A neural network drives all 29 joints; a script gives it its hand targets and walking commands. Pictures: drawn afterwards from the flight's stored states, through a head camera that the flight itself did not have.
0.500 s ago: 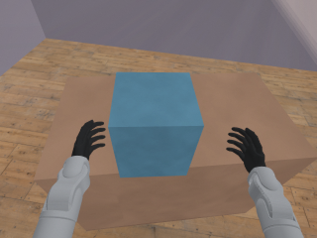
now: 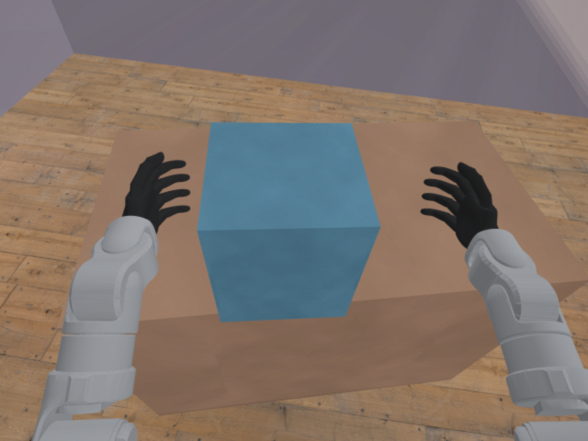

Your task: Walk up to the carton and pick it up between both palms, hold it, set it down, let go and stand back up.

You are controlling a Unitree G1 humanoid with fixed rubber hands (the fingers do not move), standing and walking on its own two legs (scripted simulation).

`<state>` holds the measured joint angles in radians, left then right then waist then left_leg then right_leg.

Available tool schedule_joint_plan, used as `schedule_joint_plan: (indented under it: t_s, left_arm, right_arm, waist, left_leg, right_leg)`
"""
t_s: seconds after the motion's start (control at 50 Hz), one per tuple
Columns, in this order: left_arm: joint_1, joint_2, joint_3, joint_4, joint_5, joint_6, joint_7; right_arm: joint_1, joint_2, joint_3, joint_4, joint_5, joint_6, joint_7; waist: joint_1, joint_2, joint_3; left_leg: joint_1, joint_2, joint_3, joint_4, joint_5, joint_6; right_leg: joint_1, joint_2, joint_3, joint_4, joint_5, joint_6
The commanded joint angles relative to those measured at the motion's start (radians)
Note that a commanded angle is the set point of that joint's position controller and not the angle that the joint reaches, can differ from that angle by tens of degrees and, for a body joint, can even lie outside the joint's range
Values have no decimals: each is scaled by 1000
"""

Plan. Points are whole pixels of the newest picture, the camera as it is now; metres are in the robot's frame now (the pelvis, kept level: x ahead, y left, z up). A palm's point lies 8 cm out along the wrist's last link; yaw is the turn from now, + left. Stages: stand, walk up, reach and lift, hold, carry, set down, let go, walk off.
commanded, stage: reach and lift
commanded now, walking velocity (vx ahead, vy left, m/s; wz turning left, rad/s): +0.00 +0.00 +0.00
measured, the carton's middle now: (283, 226) +0.42 +0.03 +0.03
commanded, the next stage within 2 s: none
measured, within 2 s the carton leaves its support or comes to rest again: neither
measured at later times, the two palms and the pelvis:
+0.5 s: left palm (134, 151) +0.41 +0.22 +0.18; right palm (469, 159) +0.44 -0.21 +0.17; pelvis +0.00 +0.00 +0.00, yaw +1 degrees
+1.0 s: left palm (164, 226) +0.38 +0.20 +0.06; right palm (424, 231) +0.40 -0.18 +0.06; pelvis +0.00 +0.00 -0.01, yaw +2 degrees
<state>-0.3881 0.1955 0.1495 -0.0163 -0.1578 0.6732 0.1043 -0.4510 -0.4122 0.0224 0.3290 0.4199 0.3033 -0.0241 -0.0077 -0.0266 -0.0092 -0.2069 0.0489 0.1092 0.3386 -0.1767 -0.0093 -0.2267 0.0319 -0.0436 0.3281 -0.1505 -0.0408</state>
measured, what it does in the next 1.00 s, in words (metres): stands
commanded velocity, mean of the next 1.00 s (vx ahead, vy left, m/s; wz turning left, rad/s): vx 0.00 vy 0.00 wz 0.00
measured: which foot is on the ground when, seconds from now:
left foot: down 0.00-1.00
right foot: down 0.00-1.00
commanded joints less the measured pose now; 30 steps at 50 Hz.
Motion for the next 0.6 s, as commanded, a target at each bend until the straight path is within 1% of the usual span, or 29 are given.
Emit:
schedule_joint_plan:
  t_s: [0.0, 0.02, 0.04, 0.08, 0.1, 0.14, 0.16, 0.18, 0.2, 0.22, 0.24, 0.26, 0.28, 0.3, 0.34, 0.36, 0.38, 0.4, 0.44, 0.46, 0.48, 0.5, 0.52, 0.54, 0.56, 0.58]
  left_arm:
    - [-439, 157, 60, -108, 17, -28, 7]
    - [-493, 152, 63, -110, 10, -27, 8]
    - [-501, 158, 63, -77, 14, -33, 8]
    - [-550, 170, 61, -41, 9, -46, 10]
    - [-568, 182, 61, -36, 14, -50, 11]
    - [-609, 185, 58, 12, 17, -51, 12]
    - [-633, 186, 59, 3, 11, -52, 13]
    - [-666, 196, 53, 26, 11, -54, 15]
    - [-676, 204, 49, 50, 9, -54, 15]
    - [-732, 208, 43, 70, 4, -59, 13]
    - [-737, 209, 38, 89, 2, -67, 15]
    - [-771, 219, 35, 92, -7, -77, 17]
    - [-783, 219, 25, 112, -12, -87, 21]
    - [-793, 234, 20, 144, -18, -91, 23]
    - [-839, 238, 14, 165, -24, -92, 24]
    - [-838, 229, 9, 167, -21, -92, 24]
    - [-848, 239, 3, 187, -25, -94, 22]
    - [-875, 240, -3, 203, -27, -95, 23]
    - [-868, 239, 5, 242, -26, -99, 18]
    - [-859, 241, 1, 259, -21, -99, 16]
    - [-851, 223, -3, 273, -13, -99, 14]
    - [-825, 214, -9, 291, -11, -104, 11]
    - [-798, 208, -2, 306, -5, -114, 5]
    - [-784, 211, 3, 316, -1, -124, -2]
    - [-755, 203, 11, 330, 15, -133, -7]
    - [-721, 187, 14, 353, 31, -146, -16]
  right_arm:
    - [-472, -204, -87, -89, 5, -19, 5]
    - [-532, -211, -87, -84, 11, -14, 8]
    - [-546, -201, -82, -70, 18, -15, 9]
    - [-579, -192, -79, -39, 19, -15, 10]
    - [-604, -200, -86, -48, 13, -18, 10]
    - [-644, -208, -84, 3, 10, -15, 10]
    - [-660, -215, -91, 8, 12, -14, 7]
    - [-689, -222, -96, 46, 13, -12, 8]
    - [-697, -239, -93, 72, 9, -13, 12]
    - [-742, -235, -96, 86, 6, -14, 12]
    - [-754, -231, -96, 102, 2, -18, 12]
    - [-782, -234, -105, 88, -2, -22, 12]
    - [-781, -235, -107, 123, 2, -23, 13]
    - [-805, -244, -98, 151, 3, -22, 15]
    - [-830, -256, -92, 184, 6, -19, 19]
    - [-846, -255, -84, 198, 9, -21, 19]
    - [-854, -253, -87, 208, 11, -22, 18]
    - [-870, -258, -82, 239, 15, -23, 20]
    - [-874, -250, -64, 273, 23, -27, 21]
    - [-877, -248, -50, 288, 32, -26, 22]
    - [-886, -242, -46, 304, 33, -29, 23]
    - [-856, -231, -41, 332, 34, -36, 25]
    - [-835, -222, -35, 331, 24, -42, 25]
    - [-821, -217, -28, 348, 18, -50, 26]
    - [-797, -206, -17, 354, 17, -56, 25]
    - [-763, -193, -14, 376, 7, -62, 23]
  waist:
    - [8, -18, -464]
    - [20, -16, -491]
    - [18, -29, -493]
    - [18, -18, -529]
    - [22, -17, -559]
    - [16, -5, -569]
    - [11, -8, -587]
    - [9, 5, -581]
    - [11, 2, -578]
    - [8, -7, -575]
    - [6, -7, -588]
    - [7, -6, -619]
    - [1, 10, -612]
    - [4, 1, -613]
    - [5, 15, -633]
    - [11, 20, -638]
    - [-2, 14, -639]
    - [0, 29, -645]
    - [8, 28, -654]
    - [8, 27, -645]
    - [7, 39, -635]
    - [4, 38, -623]
    - [11, 19, -635]
    - [6, 16, -638]
    - [12, 16, -616]
    - [11, -1, -583]
  left_leg:
    - [127, -37, -90, -9, 199, 31]
    - [124, -37, -87, -8, 187, 32]
    - [101, -39, -87, -10, 173, 39]
    - [87, -39, -87, -8, 175, 41]
    - [85, -39, -84, -7, 194, 40]
    - [89, -40, -81, -4, 197, 32]
    - [98, -39, -87, -1, 216, 31]
    - [92, -37, -89, 4, 212, 28]
    - [96, -37, -88, 3, 213, 25]
    - [84, -35, -89, 2, 194, 27]
    - [87, -36, -91, 6, 195, 27]
    - [88, -35, -87, 9, 197, 24]
    - [91, -37, -86, 13, 199, 21]
    - [97, -34, -90, 15, 205, 23]
    - [117, -33, -96, 25, 233, 18]
    - [120, -39, -94, 29, 240, 16]
    - [117, -36, -93, 32, 260, 12]
    - [132, -37, -94, 40, 277, 6]
    - [128, -37, -96, 49, 311, 7]
    - [130, -38, -98, 49, 327, 5]
    - [132, -41, -101, 52, 331, 6]
    - [130, -39, -105, 56, 350, 1]
    - [129, -36, -100, 56, 370, 3]
    - [128, -39, -96, 58, 385, -2]
    - [120, -43, -96, 55, 406, -3]
    - [88, -44, -101, 47, 401, -2]
  right_leg:
    - [161, 5, 91, 0, 333, 61]
    - [167, 2, 87, 2, 318, 60]
    - [162, -2, 92, 1, 312, 66]
    - [171, -5, 93, 1, 326, 69]
    - [188, -3, 88, 4, 343, 68]
    - [176, -3, 89, 6, 341, 69]
    - [185, 1, 82, 9, 357, 66]
    - [185, 0, 81, 3, 354, 65]
    - [187, 2, 77, 6, 357, 66]
    - [176, -4, 77, 4, 341, 68]
    - [173, -2, 75, 6, 335, 71]
    - [170, -2, 71, 11, 336, 68]
    - [155, -3, 75, 10, 332, 65]
    - [158, -1, 69, 4, 333, 66]
    - [158, 2, 63, 15, 369, 65]
    - [173, 1, 71, 14, 380, 64]
    - [160, 2, 66, 16, 399, 64]
    - [159, 3, 64, 22, 425, 64]
    - [180, 3, 64, 25, 461, 65]
    - [187, 7, 58, 26, 474, 68]
    - [189, 7, 60, 24, 475, 68]
    - [193, 9, 59, 28, 493, 68]
    - [201, 12, 51, 30, 514, 70]
    - [211, 11, 52, 34, 541, 72]
    - [227, 10, 52, 38, 574, 75]
    - [263, 9, 52, 40, 580, 75]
